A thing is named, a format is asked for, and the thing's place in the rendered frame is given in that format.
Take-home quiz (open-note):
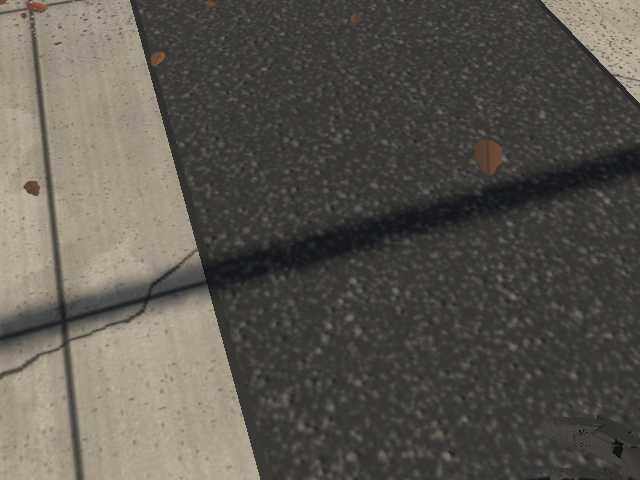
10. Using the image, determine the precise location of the robot right hand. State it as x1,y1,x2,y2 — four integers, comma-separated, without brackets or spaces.
542,415,640,480

